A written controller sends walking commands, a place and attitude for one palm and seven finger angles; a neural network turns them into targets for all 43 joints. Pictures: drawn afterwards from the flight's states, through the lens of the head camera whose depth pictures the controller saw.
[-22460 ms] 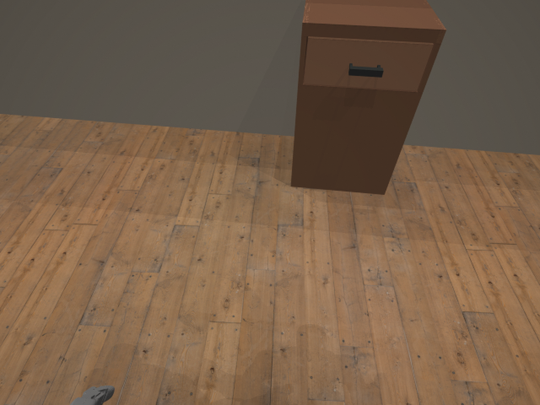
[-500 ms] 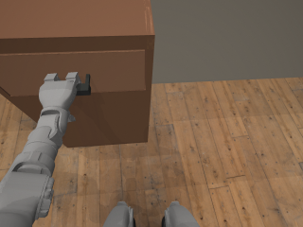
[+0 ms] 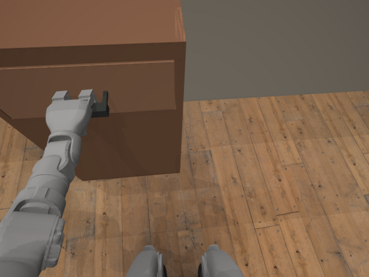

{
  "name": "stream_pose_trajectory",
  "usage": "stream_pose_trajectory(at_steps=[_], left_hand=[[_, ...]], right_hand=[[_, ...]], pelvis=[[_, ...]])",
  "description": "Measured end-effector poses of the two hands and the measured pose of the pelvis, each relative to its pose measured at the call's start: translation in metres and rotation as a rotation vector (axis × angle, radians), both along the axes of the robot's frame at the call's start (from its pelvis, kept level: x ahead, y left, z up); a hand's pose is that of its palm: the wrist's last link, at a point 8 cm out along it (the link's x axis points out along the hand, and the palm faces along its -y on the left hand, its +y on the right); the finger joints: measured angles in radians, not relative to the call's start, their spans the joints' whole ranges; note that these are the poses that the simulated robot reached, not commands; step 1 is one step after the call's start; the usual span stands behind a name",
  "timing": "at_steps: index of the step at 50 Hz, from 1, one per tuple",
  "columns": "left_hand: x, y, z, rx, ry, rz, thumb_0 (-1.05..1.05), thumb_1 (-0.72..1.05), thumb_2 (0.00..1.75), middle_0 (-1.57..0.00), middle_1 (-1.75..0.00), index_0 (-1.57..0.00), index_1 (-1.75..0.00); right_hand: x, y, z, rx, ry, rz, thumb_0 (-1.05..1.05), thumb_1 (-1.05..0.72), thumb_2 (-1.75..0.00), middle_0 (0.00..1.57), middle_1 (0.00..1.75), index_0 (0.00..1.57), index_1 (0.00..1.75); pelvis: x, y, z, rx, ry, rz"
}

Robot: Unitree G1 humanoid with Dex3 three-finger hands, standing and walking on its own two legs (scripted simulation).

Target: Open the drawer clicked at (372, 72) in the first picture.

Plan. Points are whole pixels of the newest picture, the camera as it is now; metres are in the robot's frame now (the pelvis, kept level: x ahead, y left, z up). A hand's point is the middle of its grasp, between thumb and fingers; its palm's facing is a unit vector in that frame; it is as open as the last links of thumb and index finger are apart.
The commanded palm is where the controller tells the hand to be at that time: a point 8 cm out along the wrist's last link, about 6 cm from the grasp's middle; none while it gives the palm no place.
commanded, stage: pull the drawer open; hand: left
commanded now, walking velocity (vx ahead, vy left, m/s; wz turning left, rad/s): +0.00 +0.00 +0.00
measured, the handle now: (82, 103) +0.52 +0.23 -0.01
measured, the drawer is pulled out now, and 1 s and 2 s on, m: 0.00 0.07 0.21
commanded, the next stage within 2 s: none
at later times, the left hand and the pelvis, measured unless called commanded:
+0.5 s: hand (78, 143) +0.42 +0.23 -0.03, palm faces -0.05 -0.06 -1.00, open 6.0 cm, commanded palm +0.38 +0.23 +0.02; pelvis +0.03 +0.00 +0.02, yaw +0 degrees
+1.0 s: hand (77, 155) +0.39 +0.23 -0.02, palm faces -0.04 -0.04 -1.00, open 6.0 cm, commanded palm +0.37 +0.23 +0.02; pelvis +0.01 -0.01 +0.01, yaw +1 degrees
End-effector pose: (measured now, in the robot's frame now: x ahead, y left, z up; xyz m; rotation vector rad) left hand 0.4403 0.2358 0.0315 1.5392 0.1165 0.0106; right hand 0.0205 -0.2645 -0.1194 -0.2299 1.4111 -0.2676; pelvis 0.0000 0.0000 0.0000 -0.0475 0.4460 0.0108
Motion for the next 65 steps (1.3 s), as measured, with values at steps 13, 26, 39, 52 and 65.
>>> stream_pose_trajectory(at_steps=[13, 26, 39, 52, 65], left_hand=[[-0.008, 0.000, 0.000, -0.012, 0.000, 0.003, 0.01, 0.68, 0.76, -0.29, -1.35, -0.36, -1.33], [-0.045, -0.002, -0.002, -0.025, -0.023, 0.003, 0.01, 0.68, 0.78, -0.27, -1.35, -0.36, -1.32], [-0.072, -0.004, -0.002, -0.018, -0.031, 0.016, 0.01, 0.67, 0.80, -0.28, -1.35, -0.37, -1.33], [-0.072, -0.005, -0.001, -0.001, -0.019, 0.022, 0.01, 0.66, 0.80, -0.30, -1.33, -0.37, -1.34], [-0.072, -0.005, -0.001, -0.003, -0.019, 0.014, 0.01, 0.66, 0.79, -0.30, -1.34, -0.37, -1.33]], right_hand=[[0.019, 0.003, 0.006, 0.016, -0.022, -0.007, 0.00, -0.91, -0.90, 0.20, 0.29, 0.20, 0.30], [0.078, 0.007, 0.016, 0.030, -0.119, 0.047, 0.00, -0.91, -0.90, 0.20, 0.29, 0.20, 0.30], [0.121, 0.012, 0.021, 0.025, -0.220, 0.124, 0.00, -0.91, -0.90, 0.20, 0.29, 0.20, 0.30], [0.086, 0.007, 0.007, 0.029, -0.180, 0.095, 0.00, -0.91, -0.90, 0.20, 0.29, 0.20, 0.30], [0.039, -0.010, -0.001, 0.004, -0.112, 0.050, 0.00, -0.91, -0.90, 0.20, 0.29, 0.20, 0.30]], pelvis=[[0.012, 0.002, 0.008, 0.005, -0.012, -0.015], [0.029, 0.004, 0.018, 0.007, -0.044, -0.008], [0.027, 0.001, 0.018, 0.011, -0.076, 0.013], [0.010, -0.007, 0.011, 0.019, -0.079, 0.011], [-0.006, -0.013, 0.005, 0.025, -0.071, 0.005]])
